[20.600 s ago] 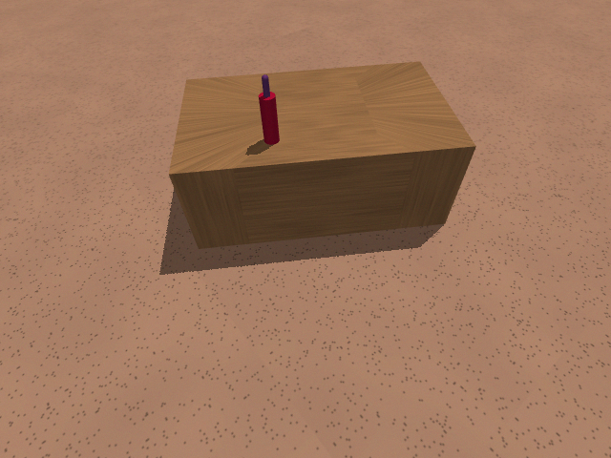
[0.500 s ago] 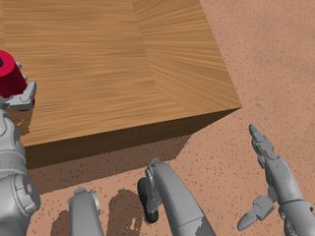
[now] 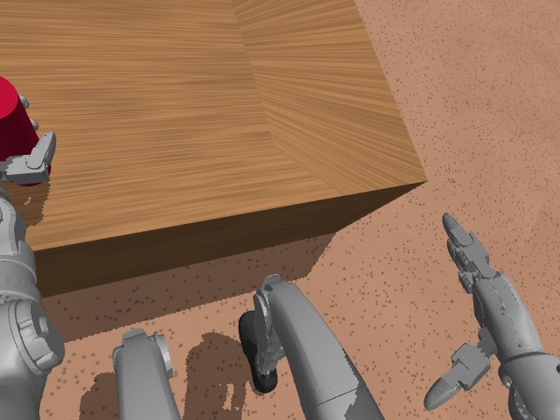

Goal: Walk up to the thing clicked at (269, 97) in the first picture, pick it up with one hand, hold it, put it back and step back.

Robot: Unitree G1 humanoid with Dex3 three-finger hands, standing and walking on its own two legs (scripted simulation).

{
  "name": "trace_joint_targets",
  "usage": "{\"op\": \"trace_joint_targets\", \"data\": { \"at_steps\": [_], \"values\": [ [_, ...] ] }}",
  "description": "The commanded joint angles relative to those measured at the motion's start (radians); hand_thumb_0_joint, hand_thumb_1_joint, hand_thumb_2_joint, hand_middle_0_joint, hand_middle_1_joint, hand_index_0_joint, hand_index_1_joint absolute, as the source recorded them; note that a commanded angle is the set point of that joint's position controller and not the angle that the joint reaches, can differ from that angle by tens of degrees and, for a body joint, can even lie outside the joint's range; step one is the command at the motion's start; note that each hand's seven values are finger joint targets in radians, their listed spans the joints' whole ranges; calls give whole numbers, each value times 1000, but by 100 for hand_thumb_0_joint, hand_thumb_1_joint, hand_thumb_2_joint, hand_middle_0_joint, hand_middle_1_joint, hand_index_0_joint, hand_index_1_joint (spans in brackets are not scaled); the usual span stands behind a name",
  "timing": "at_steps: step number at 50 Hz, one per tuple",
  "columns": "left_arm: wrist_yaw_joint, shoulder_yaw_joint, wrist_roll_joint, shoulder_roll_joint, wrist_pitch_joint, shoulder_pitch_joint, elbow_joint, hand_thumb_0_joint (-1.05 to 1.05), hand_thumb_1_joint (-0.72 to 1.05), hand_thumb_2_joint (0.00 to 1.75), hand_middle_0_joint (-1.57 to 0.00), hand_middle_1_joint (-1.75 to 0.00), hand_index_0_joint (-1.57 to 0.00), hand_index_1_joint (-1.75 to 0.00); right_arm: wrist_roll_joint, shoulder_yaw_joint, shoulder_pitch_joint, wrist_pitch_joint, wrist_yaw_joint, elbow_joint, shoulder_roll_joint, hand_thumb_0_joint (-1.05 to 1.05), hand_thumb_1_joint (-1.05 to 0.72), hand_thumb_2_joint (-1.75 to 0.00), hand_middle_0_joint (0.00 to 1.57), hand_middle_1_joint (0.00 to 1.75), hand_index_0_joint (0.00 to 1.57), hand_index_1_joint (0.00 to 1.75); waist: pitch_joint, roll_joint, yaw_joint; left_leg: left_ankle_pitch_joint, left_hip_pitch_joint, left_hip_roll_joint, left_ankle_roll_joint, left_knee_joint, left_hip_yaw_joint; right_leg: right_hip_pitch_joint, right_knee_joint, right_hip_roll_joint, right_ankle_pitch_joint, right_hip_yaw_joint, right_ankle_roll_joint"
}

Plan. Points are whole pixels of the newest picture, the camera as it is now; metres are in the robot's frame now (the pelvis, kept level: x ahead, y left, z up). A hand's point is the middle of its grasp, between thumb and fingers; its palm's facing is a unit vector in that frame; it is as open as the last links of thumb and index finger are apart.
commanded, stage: open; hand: left
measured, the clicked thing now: (0, 124) +0.53 +0.20 -0.02
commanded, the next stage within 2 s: withdraw in 0.42 s
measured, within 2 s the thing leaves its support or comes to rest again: rests again in 0.06 s
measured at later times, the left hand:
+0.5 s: hand (12, 133) +0.54 +0.20 -0.05, palm faces +0.22 -0.98 -0.02, open 15.0 cm
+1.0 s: hand out of the picture +0.56 +0.27 +0.06, palm faces +0.28 -0.96 -0.04, open 17.7 cm
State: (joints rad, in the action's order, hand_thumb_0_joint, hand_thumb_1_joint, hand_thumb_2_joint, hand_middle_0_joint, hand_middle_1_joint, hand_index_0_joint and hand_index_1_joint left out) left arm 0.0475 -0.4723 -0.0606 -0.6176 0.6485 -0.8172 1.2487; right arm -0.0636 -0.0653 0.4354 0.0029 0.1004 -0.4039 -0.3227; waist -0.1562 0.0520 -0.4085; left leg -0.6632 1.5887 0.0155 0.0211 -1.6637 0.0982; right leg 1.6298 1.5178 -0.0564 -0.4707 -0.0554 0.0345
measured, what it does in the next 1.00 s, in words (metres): stands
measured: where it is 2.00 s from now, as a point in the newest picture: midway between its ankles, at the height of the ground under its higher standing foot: (213, 399)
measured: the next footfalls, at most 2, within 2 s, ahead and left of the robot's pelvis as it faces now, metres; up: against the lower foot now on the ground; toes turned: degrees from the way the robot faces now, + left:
none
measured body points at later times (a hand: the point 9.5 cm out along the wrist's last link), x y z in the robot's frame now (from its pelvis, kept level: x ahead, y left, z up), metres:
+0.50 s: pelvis +0.00 +0.00 +0.00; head +0.21 +0.09 +0.39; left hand +0.52 +0.25 -0.05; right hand +0.18 -0.25 +0.10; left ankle +0.04 +0.12 -0.53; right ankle +0.10 -0.15 -0.53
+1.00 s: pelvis +0.01 +0.00 +0.04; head +0.19 +0.07 +0.45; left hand +0.53 +0.32 +0.07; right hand +0.17 -0.26 +0.11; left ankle +0.04 +0.12 -0.53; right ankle +0.10 -0.15 -0.53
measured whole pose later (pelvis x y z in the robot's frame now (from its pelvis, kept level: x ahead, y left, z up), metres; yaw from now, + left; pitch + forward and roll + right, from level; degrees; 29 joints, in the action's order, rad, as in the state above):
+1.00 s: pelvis +0.01 +0.00 +0.04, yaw +0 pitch +30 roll -5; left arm -0.08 -0.55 0.01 -0.75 0.45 -0.87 1.15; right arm -0.03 -0.05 0.45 0.06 0.05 -0.30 -0.32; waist -0.15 0.03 -0.35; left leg -0.63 1.41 0.03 0.01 -1.51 0.08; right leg 1.45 1.36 -0.04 -0.44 -0.05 0.04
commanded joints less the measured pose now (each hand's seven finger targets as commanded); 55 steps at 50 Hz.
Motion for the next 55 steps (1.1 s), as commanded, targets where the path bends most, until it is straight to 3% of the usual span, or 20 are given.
{"op": "trace_joint_targets", "data": {
  "at_steps": [1,4,8,12,14,18,27,31,33,35,37,38,41,43,45,48,51,52,54,55],
  "values": [
    [5,-1,26,-181,68,-376,-215,0,-3,83,-107,-104,-111,-101,7,-157,66,-53,-27,-174,-181,0,54,-4,5,5,5,5,-563,-384,-2,242,-378,-20,-5,252,-31,-396,-124,59,137,2,-61],
    [5,-5,22,-206,68,-383,-227,0,-21,59,-94,-86,-98,-82,9,-156,74,-53,-28,-172,-179,0,53,-4,5,5,5,5,-563,-397,3,248,-373,-23,-4,248,-35,-402,-120,57,144,4,-61],
    [0,8,18,-183,59,-389,-217,0,-41,34,-68,-59,-70,-57,6,-153,67,-54,-31,-172,-181,0,53,-5,5,5,5,5,-563,-404,-1,244,-390,-22,-1,250,-31,-381,-117,55,144,-2,-61],
    [-3,8,16,-185,45,-368,-220,0,-46,28,-56,-48,-58,-47,5,-158,66,-50,-30,-172,-188,0,53,-5,5,5,5,5,-579,-435,16,305,-428,-18,8,255,-24,-356,-102,59,171,-13,-69],
    [-4,15,18,-169,40,-361,-225,0,-46,26,-51,-43,-53,-42,7,-163,73,-47,-28,-185,-190,0,53,-5,5,5,5,5,-591,-440,3,326,-439,-17,8,248,-25,-361,-103,59,186,-16,-69],
    [-5,-1,26,-181,35,-358,-243,0,-53,18,-40,-33,-41,-32,9,-160,83,-45,-29,-176,-180,0,53,-5,5,5,5,5,-589,-408,8,283,-385,-23,-3,240,-39,-411,-114,54,173,3,-61],
    [-6,8,25,-159,37,-349,-249,0,-61,4,-9,-10,-10,-9,9,-160,79,-50,-29,-197,-180,0,53,-5,5,5,5,5,-601,-385,4,321,-396,-21,-5,233,-40,-422,-115,56,211,2,-60],
    [-12,-31,30,-238,45,-364,-284,0,-61,5,-7,-9,-9,-8,11,-164,97,-40,-31,-214,-196,0,53,-5,5,5,5,5,-635,-427,17,397,-459,-18,5,245,-35,-434,-113,60,251,-6,-65],
    [-24,-52,30,-281,41,-376,-333,0,-61,4,-7,-8,-8,-7,13,-165,114,-32,-31,-191,-194,0,52,-5,5,5,5,5,-678,-464,43,426,-506,-18,9,250,-36,-451,-108,57,267,0,-68],
    [-34,-77,39,-323,29,-411,-388,0,-61,5,-6,-8,-7,-7,16,-172,114,-27,-34,-191,-190,0,52,-5,5,5,5,5,-710,-500,47,408,-523,-21,7,256,-46,-488,-123,55,255,16,-65],
    [-42,-77,41,-327,-2,-401,-382,0,-61,4,-6,-6,-7,-6,21,-172,103,-21,-40,-188,-199,0,52,-6,5,5,5,5,-676,-499,61,389,-547,-18,15,292,-39,-486,-139,57,231,10,-69],
    [-47,-91,42,-366,-10,-433,-443,0,-61,5,-6,-7,-7,-6,21,-166,110,-15,-42,-143,-182,0,51,-6,5,5,5,5,-668,-539,73,379,-559,-17,14,299,-46,-486,-154,54,215,23,-68],
    [-82,-74,44,-356,-75,-379,-365,0,-61,2,-6,-5,-7,-4,30,-163,71,-10,-56,-158,-193,0,51,-6,5,5,5,5,-629,-474,73,367,-564,-11,7,329,-45,-522,-201,57,208,28,-65],
    [-103,-77,55,-364,-109,-383,-323,0,-61,0,-6,-4,-7,-4,32,-125,97,2,-63,-79,-169,0,52,-6,5,5,5,5,-542,-440,78,343,-518,-9,2,354,-47,-525,-232,58,198,25,-60],
    [-115,-95,72,-384,-132,-391,-336,0,-61,0,-6,-4,-7,-3,39,-130,59,1,-71,-92,-179,0,53,-5,5,5,5,5,-550,-428,100,355,-565,-4,6,381,-41,-532,-244,61,192,16,-64],
    [-155,-60,86,-312,-168,-333,-231,0,-61,0,-5,-3,-6,-1,41,-101,61,2,-77,-55,-167,0,54,-5,5,5,5,5,-466,-357,96,361,-567,6,6,419,-30,-517,-278,67,191,0,-65],
    [-191,-41,98,-300,-174,-368,-257,0,-54,7,-4,-6,-5,-6,41,-80,48,-8,-85,-64,-154,0,59,-4,5,5,5,5,-507,-296,97,360,-562,2,-7,436,-44,-616,-315,65,224,10,-56],
    [-131,-86,-20,-481,-268,-252,-122,0,-58,5,-6,-4,-6,-5,49,-120,74,10,-89,-126,-215,0,54,-5,6,5,5,5,-595,-337,164,407,-696,-9,3,494,-54,-717,-348,61,263,6,-58],
    [-101,-18,2,-372,-321,-423,-249,0,-59,8,-5,-6,-5,-7,52,-78,130,48,-82,-27,-161,0,53,-6,5,5,5,5,-564,-346,141,427,-720,-3,12,523,-58,-706,-380,68,272,12,-59],
    [-86,-33,-7,-418,-332,-454,-338,0,-57,9,-6,-5,-5,-7,53,-96,124,58,-82,-9,-167,0,51,-7,5,5,5,5,-591,-399,151,490,-798,4,21,536,-53,-691,-381,70,294,4,-65]
  ]
}}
